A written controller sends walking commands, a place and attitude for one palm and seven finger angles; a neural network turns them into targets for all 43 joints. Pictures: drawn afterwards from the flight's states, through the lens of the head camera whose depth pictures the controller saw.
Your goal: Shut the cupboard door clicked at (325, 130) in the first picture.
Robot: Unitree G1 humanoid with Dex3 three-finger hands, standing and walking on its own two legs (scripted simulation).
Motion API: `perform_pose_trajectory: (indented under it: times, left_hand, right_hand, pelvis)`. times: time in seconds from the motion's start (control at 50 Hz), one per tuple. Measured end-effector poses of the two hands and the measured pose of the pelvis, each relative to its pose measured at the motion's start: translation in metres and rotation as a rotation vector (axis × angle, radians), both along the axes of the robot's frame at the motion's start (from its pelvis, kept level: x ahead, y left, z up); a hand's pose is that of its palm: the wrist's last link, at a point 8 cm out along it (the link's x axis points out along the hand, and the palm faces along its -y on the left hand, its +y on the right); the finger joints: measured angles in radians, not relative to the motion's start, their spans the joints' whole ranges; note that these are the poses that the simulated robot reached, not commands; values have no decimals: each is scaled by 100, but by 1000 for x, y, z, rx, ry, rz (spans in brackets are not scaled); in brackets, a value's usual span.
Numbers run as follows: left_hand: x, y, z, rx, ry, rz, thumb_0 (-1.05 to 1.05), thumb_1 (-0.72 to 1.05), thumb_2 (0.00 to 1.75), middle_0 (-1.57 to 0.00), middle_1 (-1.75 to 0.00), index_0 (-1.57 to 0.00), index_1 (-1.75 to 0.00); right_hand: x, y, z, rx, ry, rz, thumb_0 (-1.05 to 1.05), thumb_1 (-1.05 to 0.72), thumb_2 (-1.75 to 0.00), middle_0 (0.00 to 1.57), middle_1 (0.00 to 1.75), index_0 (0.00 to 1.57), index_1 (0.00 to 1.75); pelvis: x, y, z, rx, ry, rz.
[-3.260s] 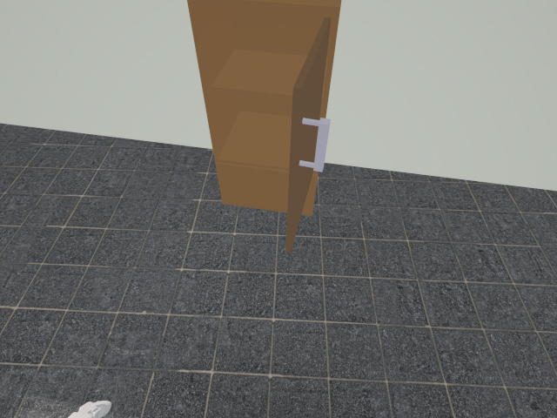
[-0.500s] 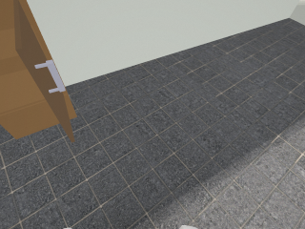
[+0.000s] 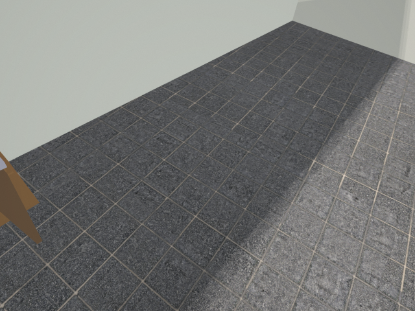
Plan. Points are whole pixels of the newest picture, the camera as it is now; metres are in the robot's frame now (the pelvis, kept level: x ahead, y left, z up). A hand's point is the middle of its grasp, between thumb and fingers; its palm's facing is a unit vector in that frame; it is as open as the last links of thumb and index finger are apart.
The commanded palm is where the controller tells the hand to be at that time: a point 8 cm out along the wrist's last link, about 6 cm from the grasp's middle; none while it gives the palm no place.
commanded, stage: walk around to get in front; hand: left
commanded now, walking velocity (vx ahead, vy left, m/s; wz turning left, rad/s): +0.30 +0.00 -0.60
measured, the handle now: out of the picture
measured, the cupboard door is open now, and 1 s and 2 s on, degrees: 85 85 85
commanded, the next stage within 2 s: none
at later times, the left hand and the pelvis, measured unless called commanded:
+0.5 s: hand (190, 235) +0.34 +0.06 -0.17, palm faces -0.33 -0.93 -0.17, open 7.4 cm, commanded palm none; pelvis +0.15 -0.07 -0.02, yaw -17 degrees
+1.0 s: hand (180, 215) +0.40 +0.09 -0.18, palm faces -0.32 -0.94 -0.15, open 7.4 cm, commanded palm none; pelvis +0.37 -0.09 +0.00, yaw -25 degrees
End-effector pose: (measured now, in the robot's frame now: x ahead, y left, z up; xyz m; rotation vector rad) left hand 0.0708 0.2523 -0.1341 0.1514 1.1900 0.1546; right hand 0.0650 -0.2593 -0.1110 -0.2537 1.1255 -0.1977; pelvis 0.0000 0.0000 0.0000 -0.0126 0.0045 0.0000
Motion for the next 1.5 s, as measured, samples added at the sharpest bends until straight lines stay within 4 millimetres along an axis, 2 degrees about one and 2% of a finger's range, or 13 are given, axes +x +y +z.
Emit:
perform_pose_trajectory:
  times: [0.12,0.22,0.32,0.46,0.54,0.72,0.88,0.96,1.02,1.1,1.28,1.42,1.5]
  left_hand:
    - [32,7,10,-24,30,-66,1,90,90,-20,-30,-20,-30]
    - [72,-7,10,-34,58,-137,1,91,90,-20,-30,-19,-30]
    - [134,-47,3,-51,79,-252,1,91,90,-20,-30,-19,-29]
    - [255,-131,-11,-54,-65,-407,1,91,90,-20,-30,-19,-30]
    - [284,-153,-5,-44,-113,-400,1,91,90,-20,-30,-20,-30]
    - [304,-144,17,30,-9,-380,-1,93,90,-20,-30,-20,-30]
    - [315,-125,-1,10,127,-308,0,91,90,-20,-30,-20,-30]
    - [328,-115,-22,-8,239,-296,0,91,90,-20,-30,-20,-30]
    - [354,-117,-19,-11,284,-331,1,91,90,-20,-30,-19,-30]
    - [407,-130,-8,-18,256,-376,1,91,90,-20,-30,-19,-30]
    - [536,-192,2,-22,151,-480,1,92,90,-20,-30,-19,-30]
    - [644,-283,3,-12,56,-623,1,92,90,-20,-30,-19,-29]
    - [699,-347,-1,-27,-62,-670,1,91,90,-20,-30,-19,-30]
  right_hand:
    - [-39,19,10,19,97,-104,0,-91,-90,20,30,21,30]
    - [-70,32,8,55,208,-220,0,-91,-90,20,30,21,30]
    - [-98,42,1,110,327,-345,0,-91,-90,20,30,21,30]
    - [-109,34,-23,211,493,-488,0,-91,-90,20,30,21,30]
    - [-59,0,-32,201,440,-495,0,-91,-90,20,30,20,30]
    - [135,-79,-10,117,17,-410,0,-91,-90,19,30,20,30]
    - [271,-95,5,84,-113,-312,0,-91,-90,19,30,20,30]
    - [318,-92,2,45,-149,-306,0,-91,-90,19,30,20,30]
    - [319,-83,3,46,-123,-366,0,-91,-90,20,30,20,30]
    - [297,-69,3,58,-15,-490,-1,-93,-90,20,30,21,30]
    - [244,-35,2,156,287,-661,-1,-93,-90,19,30,20,30]
    - [238,-11,-5,307,450,-776,0,-92,-90,19,30,20,30]
    - [251,-21,-18,394,521,-809,0,-91,-90,20,30,20,30]
  pelvis:
    - [25,7,16,-16,2,-77]
    - [52,3,19,-16,9,-145]
    - [83,-12,13,-6,10,-210]
    - [139,-60,-14,8,4,-281]
    - [163,-79,-12,4,-18,-303]
    - [231,-98,12,2,-2,-368]
    - [311,-98,8,-25,-11,-393]
    - [355,-93,-4,-18,-26,-421]
    - [380,-92,1,-13,-35,-451]
    - [411,-96,13,-9,-27,-476]
    - [475,-129,20,2,-7,-520]
    - [521,-180,10,15,0,-557]
    - [548,-222,-7,17,-3,-563]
